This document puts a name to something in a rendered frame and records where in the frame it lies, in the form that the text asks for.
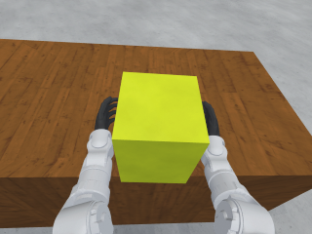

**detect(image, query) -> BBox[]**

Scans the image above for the right robot upper arm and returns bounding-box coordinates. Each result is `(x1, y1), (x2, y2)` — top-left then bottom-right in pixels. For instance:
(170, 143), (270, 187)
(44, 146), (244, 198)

(214, 198), (275, 234)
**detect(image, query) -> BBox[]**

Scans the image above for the left robot hand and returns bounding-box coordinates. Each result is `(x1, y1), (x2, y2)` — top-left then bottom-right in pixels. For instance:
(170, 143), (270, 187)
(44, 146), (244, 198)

(94, 97), (119, 131)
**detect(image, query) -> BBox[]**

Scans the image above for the right robot hand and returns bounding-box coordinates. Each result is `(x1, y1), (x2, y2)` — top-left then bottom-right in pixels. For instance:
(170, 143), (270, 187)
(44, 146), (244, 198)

(202, 101), (220, 137)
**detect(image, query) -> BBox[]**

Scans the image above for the right robot forearm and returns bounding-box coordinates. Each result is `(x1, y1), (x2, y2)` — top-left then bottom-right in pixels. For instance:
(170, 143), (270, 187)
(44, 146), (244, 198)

(201, 136), (275, 234)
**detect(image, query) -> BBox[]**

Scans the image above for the pedestal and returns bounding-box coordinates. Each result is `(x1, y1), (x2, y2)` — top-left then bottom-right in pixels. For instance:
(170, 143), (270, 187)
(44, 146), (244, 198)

(0, 39), (312, 228)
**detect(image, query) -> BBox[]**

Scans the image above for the left robot forearm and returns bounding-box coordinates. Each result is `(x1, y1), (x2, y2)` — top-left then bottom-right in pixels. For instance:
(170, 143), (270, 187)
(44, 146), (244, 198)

(53, 129), (114, 234)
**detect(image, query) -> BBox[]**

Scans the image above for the carton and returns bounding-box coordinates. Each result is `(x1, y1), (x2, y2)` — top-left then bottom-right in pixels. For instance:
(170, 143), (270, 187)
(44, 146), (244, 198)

(111, 71), (210, 183)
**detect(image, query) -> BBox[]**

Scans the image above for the left robot upper arm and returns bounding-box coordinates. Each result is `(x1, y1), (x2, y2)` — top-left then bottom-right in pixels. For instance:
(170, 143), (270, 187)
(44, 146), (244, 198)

(53, 200), (114, 234)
